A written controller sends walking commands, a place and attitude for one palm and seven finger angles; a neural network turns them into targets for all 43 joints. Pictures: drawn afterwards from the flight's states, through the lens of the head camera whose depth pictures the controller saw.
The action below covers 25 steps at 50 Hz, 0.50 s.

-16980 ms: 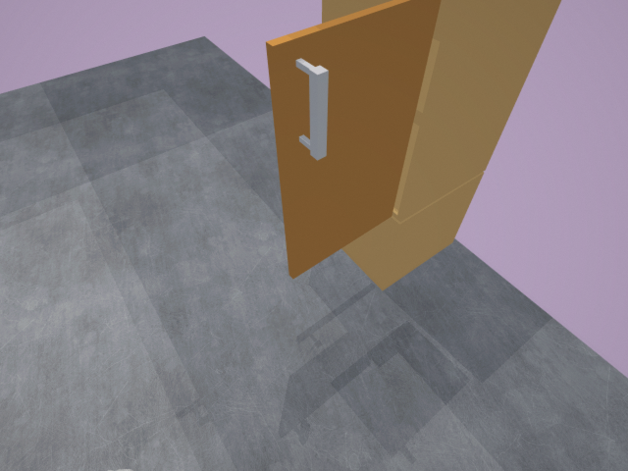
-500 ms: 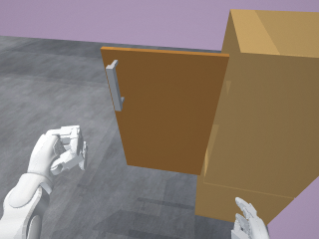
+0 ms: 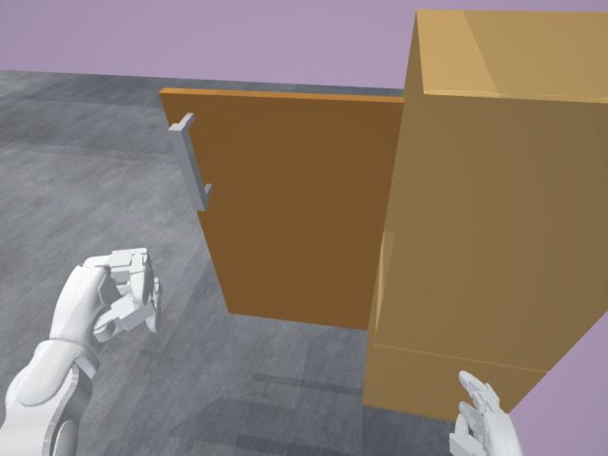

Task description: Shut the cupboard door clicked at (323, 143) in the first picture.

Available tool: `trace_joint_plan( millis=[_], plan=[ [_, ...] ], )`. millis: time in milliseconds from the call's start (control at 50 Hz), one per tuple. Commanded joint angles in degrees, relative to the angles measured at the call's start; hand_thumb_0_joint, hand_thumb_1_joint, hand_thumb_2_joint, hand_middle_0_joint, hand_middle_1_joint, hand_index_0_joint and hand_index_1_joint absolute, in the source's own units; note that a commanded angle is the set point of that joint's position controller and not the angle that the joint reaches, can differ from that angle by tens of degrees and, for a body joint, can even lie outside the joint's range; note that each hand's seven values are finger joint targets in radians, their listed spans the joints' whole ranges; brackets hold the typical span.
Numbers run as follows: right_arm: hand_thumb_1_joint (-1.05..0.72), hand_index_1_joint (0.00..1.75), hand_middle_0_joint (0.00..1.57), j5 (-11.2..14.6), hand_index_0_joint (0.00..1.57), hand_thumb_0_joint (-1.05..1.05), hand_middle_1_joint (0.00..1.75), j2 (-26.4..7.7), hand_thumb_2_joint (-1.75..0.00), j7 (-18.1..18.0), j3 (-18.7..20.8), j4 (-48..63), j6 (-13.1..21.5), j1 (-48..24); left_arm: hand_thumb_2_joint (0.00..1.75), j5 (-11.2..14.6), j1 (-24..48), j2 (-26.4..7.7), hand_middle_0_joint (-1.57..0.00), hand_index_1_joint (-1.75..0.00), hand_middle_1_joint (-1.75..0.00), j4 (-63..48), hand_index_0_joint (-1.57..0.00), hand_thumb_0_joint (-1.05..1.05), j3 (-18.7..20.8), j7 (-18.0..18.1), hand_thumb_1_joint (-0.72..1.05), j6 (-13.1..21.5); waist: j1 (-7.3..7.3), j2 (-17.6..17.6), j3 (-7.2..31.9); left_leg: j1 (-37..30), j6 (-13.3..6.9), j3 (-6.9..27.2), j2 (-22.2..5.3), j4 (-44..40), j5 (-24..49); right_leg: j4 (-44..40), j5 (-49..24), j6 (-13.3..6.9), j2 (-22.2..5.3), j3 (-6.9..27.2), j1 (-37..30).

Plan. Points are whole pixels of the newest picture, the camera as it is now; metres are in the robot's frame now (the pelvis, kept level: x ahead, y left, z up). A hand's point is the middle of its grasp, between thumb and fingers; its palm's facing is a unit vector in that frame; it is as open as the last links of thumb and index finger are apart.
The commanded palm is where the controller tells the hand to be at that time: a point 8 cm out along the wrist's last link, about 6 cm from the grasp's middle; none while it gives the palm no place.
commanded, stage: bring the fist close to the handle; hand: left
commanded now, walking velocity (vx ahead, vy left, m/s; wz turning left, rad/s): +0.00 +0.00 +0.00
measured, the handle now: (195, 163) +0.50 +0.23 +0.15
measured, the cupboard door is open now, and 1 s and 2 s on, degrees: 92 92 82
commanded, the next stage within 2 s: push the door shut along its arc in 1.28 s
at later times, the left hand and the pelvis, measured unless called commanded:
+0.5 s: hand (162, 236) +0.33 +0.22 +0.15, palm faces +0.00 -1.00 -0.04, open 3.1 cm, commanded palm +0.31 +0.26 +0.15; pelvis +0.01 +0.02 +0.00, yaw -1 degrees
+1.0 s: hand (194, 191) +0.42 +0.20 +0.16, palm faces -0.01 -1.00 -0.02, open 3.1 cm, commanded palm +0.38 +0.25 +0.15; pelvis +0.01 +0.03 +0.00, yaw -2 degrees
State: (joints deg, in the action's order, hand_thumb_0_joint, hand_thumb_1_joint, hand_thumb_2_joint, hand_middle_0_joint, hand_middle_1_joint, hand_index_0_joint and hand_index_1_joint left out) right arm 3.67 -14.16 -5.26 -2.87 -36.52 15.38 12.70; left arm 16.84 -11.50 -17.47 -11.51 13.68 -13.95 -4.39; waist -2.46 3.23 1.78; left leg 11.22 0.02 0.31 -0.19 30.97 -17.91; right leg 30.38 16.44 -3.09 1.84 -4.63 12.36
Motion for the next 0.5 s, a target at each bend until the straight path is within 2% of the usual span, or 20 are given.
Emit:
trace_joint_plan(
  millis=[0, 20, 40, 60, 80, 100, 120, 180, 200, 240, 260, 300, 320, 380, 400, 420, 440, 480],
  plan=[
    [-0.9, 0.3, 0.2, 0.37, 0.2, 0.0, 0.3, -5.88, -0.9, -0.73, 1.75, 6.98, 3.88, -7.26, 0.9, 1.68, 21.73, -13.61, -1.3, -1.5, -1.5, -4.62, -1.3, 0.0, 9.45, 0.78, 0.9, 6.59, 1.42, -2.23, 3.84, 1.85, -1.95, -0.2, 0.53, -1.98, 7.91, -7.48, -6.18, 4.64, -3.98, 7.12, -1.06],
    [-0.9, 0.3, 0.2, 0.51, 0.2, 0.0, 0.3, -5.94, -0.9, -0.82, 1.8, 6.83, 3.88, -7.52, 0.9, 1.8, 22.76, -12.76, -1.3, -1.5, -1.5, -2.45, -1.3, 0.0, 8.46, -0.2, 0.9, 6.32, 1.56, -1.54, 3.6, 2.04, -1.98, -0.23, 0.63, -1.91, 7.72, -7.52, -6.58, 4.74, -4.19, 7.72, -1.12],
    [-0.9, 0.3, 0.2, 0.68, 0.2, 0.0, 0.3, -6.29, -0.9, -1.0, 1.94, 6.9, 3.71, -7.45, 0.9, 1.86, 22.43, -14.09, -1.3, -1.5, -1.5, -0.12, -1.3, 0.0, 9.39, -0.93, 0.9, 5.75, 1.26, -2.23, 3.82, 2.75, -1.91, -0.2, 0.6, -1.65, 7.4, -7.75, -6.74, 5.07, -4.55, 8.37, -1.34],
    [-0.9, 0.3, 0.2, 0.82, 0.2, 0.0, 0.3, -6.54, -0.9, -1.16, 1.85, 6.8, 3.51, -7.68, 0.9, 1.75, 24.33, -12.97, -1.3, -1.5, -1.5, 2.16, -1.3, 0.0, 7.48, -2.07, 0.9, 4.94, 1.78, -2.37, 3.56, 3.01, -1.96, -0.28, 0.73, -1.53, 7.16, -7.66, -7.06, 5.22, -4.69, 8.69, -0.88],
    [-0.9, 0.3, 0.2, 0.95, 0.2, 0.0, 0.3, -6.85, -0.9, -1.32, 2.01, 6.97, 3.36, -7.64, 0.9, 1.88, 25.85, -13.09, -1.3, -1.5, -1.5, 3.54, -1.3, 0.0, 7.12, -3.09, 0.9, 4.26, 1.87, -2.21, 4.59, 3.0, -1.92, -0.22, 0.75, -1.17, 7.34, -7.35, -7.87, 5.47, -4.94, 9.13, -1.22],
    [-0.9, 0.3, 0.2, 1.22, 0.2, 0.0, 0.3, -7.16, -0.9, -1.35, 2.1, 7.06, 3.09, -7.44, 0.9, 1.87, 26.05, -13.47, -1.3, -1.5, -1.5, 5.8, -1.3, 0.0, 7.32, -3.97, 0.9, 3.6, 1.86, -4.17, 5.07, 3.37, -1.97, -0.08, 0.43, -0.76, 7.89, -6.9, -9.37, 6.11, -5.2, 9.54, -1.68],
    [-0.9, 0.3, 0.2, 1.24, 0.2, 0.0, 0.3, -7.11, -0.9, -1.31, 2.17, 7.54, 3.02, -7.75, 0.9, 2.13, 26.76, -11.97, -1.3, -1.5, -1.5, 5.43, -1.3, 0.0, 5.91, -5.05, 0.9, 3.29, 1.8, -3.76, 7.03, 2.96, -2.06, 0.05, 0.61, -0.56, 8.99, -6.02, -12.3, 6.23, -5.31, 9.49, -2.42],
    [-0.9, 0.3, 0.2, 1.11, 0.2, 0.0, 0.3, -7.21, -0.9, -1.28, 2.32, 8.78, 3.08, -7.76, 0.9, 2.66, 28.94, -14.49, -1.3, -1.5, -1.5, 3.68, -1.3, 0.0, 8.46, -6.0, 0.9, 3.72, 0.7, -2.13, 13.19, 0.66, -2.14, -0.03, 1.01, -0.65, 13.88, -2.84, -20.38, 5.19, -4.54, 6.35, -5.21],
    [-0.9, 0.3, 0.2, 0.96, 0.2, 0.0, 0.3, -7.11, -0.9, -1.3, 2.2, 8.98, 3.05, -7.63, 0.9, 2.83, 29.03, -15.6, -1.3, -1.5, -1.5, 3.66, -1.3, 0.0, 9.52, -5.75, 0.9, 4.1, 0.28, -3.53, 14.0, 0.74, -2.17, 0.06, 0.86, -0.73, 15.17, -2.27, -22.22, 5.03, -4.39, 5.93, -6.2],
    [-0.9, 0.3, 0.2, 0.73, 0.2, 0.0, 0.3, -6.8, -0.9, -1.27, 2.34, 8.97, 3.12, -7.28, 0.9, 2.91, 31.81, -15.5, -1.3, -1.5, -1.5, 3.09, -1.3, 0.0, 10.22, -4.97, 0.9, 5.49, 0.33, -4.11, 15.18, -0.33, -2.29, -0.13, 1.0, -0.98, 16.98, -1.58, -24.16, 4.61, -3.82, 4.82, -5.99],
    [-0.9, 0.3, 0.2, 0.6, 0.2, 0.0, 0.3, -6.75, -0.9, -1.16, 2.42, 8.76, 3.12, -6.89, 0.9, 2.63, 32.04, -16.18, -1.3, -1.5, -1.5, 3.2, -1.3, 0.0, 11.06, -4.27, 0.9, 6.11, 0.07, -2.66, 15.59, -0.79, -2.11, -0.31, 0.93, -1.19, 17.95, -1.19, -24.55, 4.22, -3.6, 4.29, -5.94],
    [-0.9, 0.3, 0.2, 0.33, 0.2, 0.0, 0.3, -6.61, -0.9, -0.87, 2.4, 8.45, 2.88, -6.25, 0.9, 1.95, 31.24, -17.05, -1.3, -1.5, -1.5, 3.44, -1.3, 0.0, 12.04, -2.64, 0.9, 6.96, -0.57, -3.03, 14.87, -1.18, -1.99, -0.21, 0.62, -1.59, 20.6, -0.88, -25.46, 3.47, -3.24, 3.37, -6.06],
    [-0.9, 0.3, 0.2, 0.33, 0.2, 0.0, 0.3, -6.36, -0.9, -0.66, 2.33, 8.54, 2.84, -6.45, 0.9, 1.44, 32.23, -14.07, -1.3, -1.5, -1.5, 3.89, -1.3, 0.0, 9.27, -2.38, 0.9, 6.87, -0.02, -1.63, 13.81, -1.41, -2.0, -0.56, 0.73, -1.78, 20.62, -0.93, -25.27, 3.37, -3.17, 3.31, -4.71],
    [-0.9, 0.3, 0.2, 0.72, 0.2, 0.0, 0.3, -6.71, -0.9, -0.58, 2.59, 7.55, 2.05, -5.43, 0.9, 0.01, 35.63, -11.77, -1.3, -1.5, -1.5, 7.83, -1.3, 0.0, 5.84, -1.05, 0.9, 5.18, 1.34, 0.83, 9.11, -1.84, -1.5, -0.15, 0.2, -2.83, 18.52, -1.94, -19.83, 2.7, -2.58, 2.42, -0.2],
    [-0.9, 0.3, 0.2, 0.8, 0.2, 0.0, 0.3, -6.89, -0.9, -0.63, 2.63, 7.59, 1.79, -5.42, 0.9, -0.47, 36.81, -11.11, -1.3, -1.5, -1.5, 8.18, -1.3, 0.0, 4.54, -0.76, 0.9, 4.63, 1.47, -0.6, 8.46, -1.87, -1.64, -0.09, 0.03, -3.04, 17.82, -2.43, -18.57, 2.62, -2.68, 2.53, -0.11],
    [-0.9, 0.3, 0.2, 0.83, 0.2, 0.0, 0.3, -6.9, -0.9, -0.59, 2.63, 7.62, 1.54, -5.41, 0.9, -0.73, 37.89, -10.47, -1.3, -1.5, -1.5, 8.96, -1.3, 0.0, 3.75, -0.56, 0.9, 3.88, 1.62, 0.38, 8.6, -2.14, -1.58, 0.22, 0.06, -3.36, 17.36, -2.55, -17.88, 2.46, -2.58, 2.53, 0.29],
    [-0.9, 0.3, 0.2, 0.88, 0.2, 0.0, 0.3, -6.97, -0.9, -0.69, 2.68, 7.66, 1.27, -5.26, 0.9, -0.92, 39.43, -9.95, -1.3, -1.5, -1.5, 9.12, -1.3, 0.0, 3.0, -0.42, 0.9, 3.3, 2.02, -0.54, 9.3, -2.65, -1.59, 0.41, 0.06, -3.52, 17.37, -2.66, -17.6, 2.44, -2.5, 2.37, 0.26],
    [-0.9, 0.3, 0.2, 0.78, 0.2, 0.0, 0.3, -7.11, -0.9, -0.78, 2.71, 7.83, 0.64, -5.3, 0.9, -1.31, 41.51, -11.52, -1.3, -1.5, -1.5, 9.34, -1.3, 0.0, 4.2, 0.14, 0.9, 2.86, 1.83, -0.42, 11.3, -3.27, -1.36, 0.76, -0.05, -3.83, 17.51, -2.62, -16.93, 2.17, -2.46, 2.33, -0.5]
  ],
)
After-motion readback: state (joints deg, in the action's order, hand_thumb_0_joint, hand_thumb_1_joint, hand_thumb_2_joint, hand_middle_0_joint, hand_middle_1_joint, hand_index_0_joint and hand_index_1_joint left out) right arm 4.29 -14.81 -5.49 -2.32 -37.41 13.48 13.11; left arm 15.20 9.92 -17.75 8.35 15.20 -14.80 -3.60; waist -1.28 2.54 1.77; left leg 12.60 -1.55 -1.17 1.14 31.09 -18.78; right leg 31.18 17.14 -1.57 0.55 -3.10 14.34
